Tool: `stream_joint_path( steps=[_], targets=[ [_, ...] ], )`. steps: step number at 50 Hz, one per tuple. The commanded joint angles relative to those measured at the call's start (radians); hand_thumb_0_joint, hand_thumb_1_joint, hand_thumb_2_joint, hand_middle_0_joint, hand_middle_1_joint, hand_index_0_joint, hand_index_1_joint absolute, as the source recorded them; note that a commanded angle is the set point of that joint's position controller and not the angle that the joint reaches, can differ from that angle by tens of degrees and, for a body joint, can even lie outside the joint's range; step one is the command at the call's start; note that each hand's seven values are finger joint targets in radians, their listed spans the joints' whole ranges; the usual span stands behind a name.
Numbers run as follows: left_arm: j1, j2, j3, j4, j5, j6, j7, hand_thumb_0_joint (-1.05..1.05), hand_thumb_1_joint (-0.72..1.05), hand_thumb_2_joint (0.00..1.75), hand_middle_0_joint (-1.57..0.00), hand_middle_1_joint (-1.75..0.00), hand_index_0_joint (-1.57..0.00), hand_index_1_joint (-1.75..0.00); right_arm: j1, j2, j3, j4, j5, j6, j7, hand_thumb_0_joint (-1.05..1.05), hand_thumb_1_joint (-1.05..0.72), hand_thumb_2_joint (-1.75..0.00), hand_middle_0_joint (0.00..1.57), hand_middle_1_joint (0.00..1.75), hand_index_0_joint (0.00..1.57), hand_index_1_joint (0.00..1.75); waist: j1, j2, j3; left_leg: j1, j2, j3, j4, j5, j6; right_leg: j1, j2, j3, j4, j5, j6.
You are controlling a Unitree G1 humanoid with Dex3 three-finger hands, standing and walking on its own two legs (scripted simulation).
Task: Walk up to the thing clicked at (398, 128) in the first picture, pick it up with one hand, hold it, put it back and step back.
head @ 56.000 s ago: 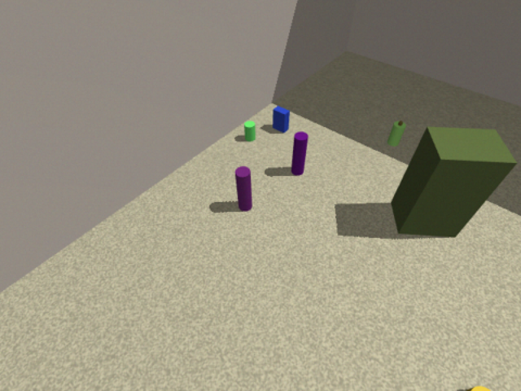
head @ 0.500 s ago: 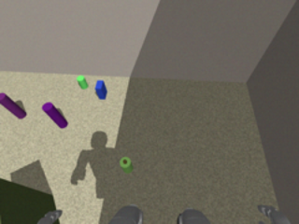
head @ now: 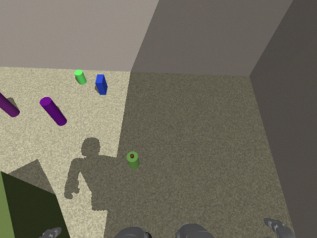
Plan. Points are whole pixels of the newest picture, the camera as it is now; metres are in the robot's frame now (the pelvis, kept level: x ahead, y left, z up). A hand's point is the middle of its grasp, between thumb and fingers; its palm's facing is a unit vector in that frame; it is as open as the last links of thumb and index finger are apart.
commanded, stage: step back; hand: left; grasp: from the side
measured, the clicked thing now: (133, 159) +0.54 +0.15 -0.68
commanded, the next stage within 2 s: none
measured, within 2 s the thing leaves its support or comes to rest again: neither
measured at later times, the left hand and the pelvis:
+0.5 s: hand out of the picture +0.00 +0.29 -0.15, palm faces +0.01 -0.94 -0.34, open 7.4 cm; pelvis -0.12 +0.03 +0.01, yaw +2 degrees
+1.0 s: hand out of the picture -0.17 +0.24 -0.13, palm faces -0.05 -0.92 -0.39, open 7.4 cm; pelvis -0.27 -0.02 +0.01, yaw -3 degrees
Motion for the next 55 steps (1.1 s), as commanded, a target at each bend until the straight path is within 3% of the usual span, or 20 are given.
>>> stream_joint_path(
  steps=[1, 2, 4, 5, 9, 15, 18, 19, 20, 21, 22, 26, 34, 38, 41, 42, 43, 44, 47, 55],
  targets=[
    [0.089, 0.159, 0.058, -0.053, 0.019, -0.043, 0.013, 0.00, 0.90, 0.90, -0.20, -0.30, -0.20, -0.30, -0.017, -0.246, -0.066, -0.066, 0.015, -0.011, -0.009, 0.00, -0.90, -0.90, 0.20, 0.30, 0.20, 0.30, 0.021, 0.095, -0.255, 0.141, 0.272, -0.303, -0.053, 0.414, 0.066, 0.107, -0.017, -0.032, -0.294, 0.227, -0.042],
    [0.094, 0.192, 0.063, -0.058, 0.026, -0.051, 0.015, 0.00, 0.90, 0.90, -0.20, -0.30, -0.20, -0.30, -0.026, -0.225, -0.057, -0.073, 0.022, -0.013, -0.006, 0.00, -0.90, -0.90, 0.20, 0.30, 0.20, 0.30, 0.019, 0.019, -0.275, 0.065, 0.233, -0.273, -0.014, 0.312, 0.036, 0.170, -0.068, 0.054, -0.296, 0.379, -0.063],
    [0.024, 0.298, 0.085, -0.096, 0.019, -0.049, 0.008, 0.00, 0.90, 0.90, -0.20, -0.30, -0.20, -0.30, -0.057, -0.195, -0.050, -0.082, 0.031, -0.010, -0.006, 0.00, -0.90, -0.90, 0.20, 0.30, 0.20, 0.30, 0.034, -0.262, -0.207, -0.062, -0.024, -0.128, 0.278, -0.107, -0.074, 0.071, -0.355, 0.435, -0.366, 0.572, -0.288],
    [-0.008, 0.302, 0.088, -0.132, 0.025, -0.055, 0.010, 0.00, 0.90, 0.90, -0.20, -0.30, -0.20, -0.30, -0.024, -0.210, -0.057, -0.069, 0.024, -0.003, -0.011, 0.00, -0.90, -0.90, 0.20, 0.30, 0.20, 0.30, 0.035, -0.265, -0.180, -0.061, -0.028, -0.199, 0.458, -0.325, -0.089, 0.015, -0.429, 0.504, -0.386, 0.607, -0.342],
    [-0.041, 0.206, 0.074, -0.166, 0.010, -0.051, 0.020, 0.00, 0.90, 0.90, -0.20, -0.30, -0.20, -0.30, 0.032, -0.201, -0.040, -0.036, 0.024, -0.010, -0.002, 0.00, -0.90, -0.90, 0.20, 0.30, 0.20, 0.30, 0.007, -0.085, -0.183, -0.103, -0.080, -0.232, 0.562, -0.228, -0.091, 0.051, -0.262, 0.206, -0.323, 0.715, -0.241],
    [0.025, 0.206, 0.074, -0.198, 0.029, -0.026, 0.018, 0.00, 0.90, 0.90, -0.20, -0.30, -0.20, -0.30, 0.054, -0.184, -0.030, -0.071, 0.016, -0.028, -0.013, 0.00, -0.90, -0.90, 0.20, 0.30, 0.20, 0.30, 0.035, -0.154, -0.277, -0.121, 0.028, -0.137, 0.092, -0.193, -0.101, 0.307, -0.219, 0.148, -0.217, 0.704, -0.196],
    [0.013, 0.224, 0.070, -0.214, 0.007, -0.003, 0.006, 0.00, 0.90, 0.90, -0.20, -0.30, -0.20, -0.30, 0.118, -0.179, -0.047, -0.047, -0.004, -0.042, -0.013, 0.00, -0.90, -0.90, 0.20, 0.30, 0.20, 0.30, -0.003, -0.153, -0.299, 0.054, 0.018, -0.062, -0.282, 0.156, -0.097, 0.234, -0.168, 0.110, -0.077, 0.636, -0.129],
    [0.020, 0.200, 0.064, -0.224, 0.003, 0.004, 0.001, 0.00, 0.90, 0.90, -0.20, -0.30, -0.20, -0.30, 0.105, -0.205, -0.060, -0.055, -0.016, -0.046, -0.013, 0.00, -0.90, -0.90, 0.20, 0.30, 0.20, 0.30, 0.004, -0.108, -0.298, 0.137, 0.069, -0.154, -0.263, 0.222, -0.077, 0.105, -0.131, 0.115, -0.053, 0.486, -0.091],
    [0.038, 0.152, 0.055, -0.234, 0.000, 0.004, 0.000, 0.00, 0.90, 0.90, -0.20, -0.30, -0.20, -0.30, 0.087, -0.296, -0.082, -0.065, -0.036, -0.047, -0.012, 0.00, -0.90, -0.90, 0.20, 0.30, 0.20, 0.30, 0.012, 0.100, -0.294, 0.227, 0.272, -0.414, -0.273, 0.332, -0.019, -0.116, -0.019, 0.077, 0.072, 0.211, -0.049],
    [-0.023, 0.176, 0.070, -0.242, 0.006, 0.001, 0.011, 0.00, 0.90, 0.90, -0.20, -0.30, -0.20, -0.30, 0.041, -0.382, -0.098, -0.088, -0.024, -0.043, -0.001, 0.00, -0.90, -0.90, 0.20, 0.30, 0.20, 0.30, -0.023, 0.227, -0.246, 0.098, 0.448, -0.572, -0.290, 0.427, 0.137, -0.168, 0.089, 0.052, 0.233, -0.195, -0.016],
    [-0.075, 0.203, 0.078, -0.238, 0.027, -0.001, 0.022, 0.00, 0.90, 0.90, -0.20, -0.30, -0.20, -0.30, 0.025, -0.403, -0.104, -0.093, -0.022, -0.045, -0.001, 0.00, -0.90, -0.90, 0.20, 0.30, 0.20, 0.30, -0.060, 0.249, -0.193, -0.047, 0.513, -0.657, -0.334, 0.352, 0.222, -0.133, 0.059, 0.136, 0.392, -0.243, -0.007],
    [0.080, 0.197, 0.090, -0.176, 0.003, 0.001, 0.003, 0.00, 0.90, 0.90, -0.20, -0.30, -0.20, -0.30, -0.065, -0.255, -0.065, -0.114, -0.022, -0.056, -0.015, 0.00, -0.90, -0.90, 0.20, 0.30, 0.20, 0.30, 0.064, 0.141, -0.165, 0.110, 0.290, -0.292, -0.202, 0.550, 0.101, -0.244, 0.081, 0.156, 0.547, -0.059, -0.013],
    [0.043, 0.185, 0.086, -0.195, 0.014, -0.008, -0.007, 0.00, 0.90, 0.90, -0.20, -0.30, -0.20, -0.30, 0.067, -0.286, -0.085, -0.131, -0.015, -0.052, -0.022, 0.00, -0.90, -0.90, 0.20, 0.30, 0.20, 0.30, -0.037, 0.187, -0.238, 0.237, 0.328, -0.300, -0.137, 0.516, 0.170, -0.165, 0.008, 0.069, 0.218, -0.099, 0.049],
    [0.138, 0.181, 0.086, -0.148, 0.015, -0.016, -0.018, 0.00, 0.90, 0.90, -0.20, -0.30, -0.20, -0.30, 0.007, -0.315, -0.085, -0.155, -0.013, -0.037, -0.012, 0.00, -0.90, -0.90, 0.20, 0.30, 0.20, 0.30, 0.000, 0.241, -0.290, 0.126, 0.304, -0.281, -0.096, 0.375, 0.130, 0.022, -0.023, -0.032, -0.078, -0.010, 0.017],
    [0.228, 0.215, 0.099, -0.097, 0.029, -0.023, -0.020, 0.00, 0.90, 0.90, -0.20, -0.30, -0.20, -0.30, -0.032, -0.280, -0.068, -0.164, 0.005, -0.020, -0.009, 0.00, -0.90, -0.90, 0.20, 0.30, 0.20, 0.30, 0.055, 0.135, -0.295, -0.081, 0.220, -0.226, 0.012, 0.170, 0.021, 0.208, -0.049, 0.010, -0.302, 0.178, -0.043],
    [0.207, 0.295, 0.121, -0.115, 0.043, -0.025, -0.023, 0.00, 0.90, 0.90, -0.20, -0.30, -0.20, -0.30, -0.015, -0.231, -0.056, -0.173, 0.012, -0.016, -0.010, 0.00, -0.90, -0.90, 0.20, 0.30, 0.20, 0.30, 0.050, -0.083, -0.241, -0.267, 0.073, -0.196, 0.178, -0.047, -0.043, 0.204, -0.218, 0.299, -0.356, 0.141, -0.108],
    [0.097, 0.388, 0.134, -0.164, 0.038, -0.017, -0.023, 0.00, 0.90, 0.90, -0.20, -0.30, -0.20, -0.30, -0.043, -0.219, -0.062, -0.176, 0.018, -0.017, -0.029, 0.00, -0.90, -0.90, 0.20, 0.30, 0.20, 0.30, 0.077, -0.289, -0.192, -0.223, -0.042, -0.141, 0.422, -0.302, -0.084, -0.050, -0.412, 0.483, -0.452, 0.120, -0.282],
    [0.009, 0.389, 0.132, -0.200, 0.038, -0.020, -0.017, 0.00, 0.90, 0.90, -0.20, -0.30, -0.20, -0.30, -0.009, -0.263, -0.080, -0.150, 0.016, -0.017, -0.037, 0.00, -0.90, -0.90, 0.20, 0.30, 0.20, 0.30, 0.048, -0.272, -0.123, -0.142, 0.012, -0.219, 0.557, -0.323, -0.087, -0.224, -0.453, 0.521, -0.484, 0.109, -0.307],
    [-0.065, 0.246, 0.094, -0.214, 0.031, -0.025, -0.008, 0.00, 0.90, 0.90, -0.20, -0.30, -0.20, -0.30, 0.063, -0.236, -0.053, -0.089, 0.025, -0.021, -0.024, 0.00, -0.90, -0.90, 0.20, 0.30, 0.20, 0.30, -0.011, -0.142, -0.110, -0.176, -0.051, -0.218, 0.602, -0.174, -0.081, -0.107, -0.237, 0.165, -0.339, 0.366, -0.200],
    [0.028, 0.219, 0.090, -0.235, 0.032, -0.005, 0.009, 0.00, 0.90, 0.90, -0.20, -0.30, -0.20, -0.30, 0.126, -0.195, -0.040, -0.092, -0.002, -0.055, -0.025, 0.00, -0.90, -0.90, 0.20, 0.30, 0.20, 0.30, 0.038, -0.188, -0.261, -0.122, 0.039, -0.099, -0.015, -0.111, -0.081, 0.258, -0.247, 0.134, -0.148, 0.591, -0.188]
  ],
)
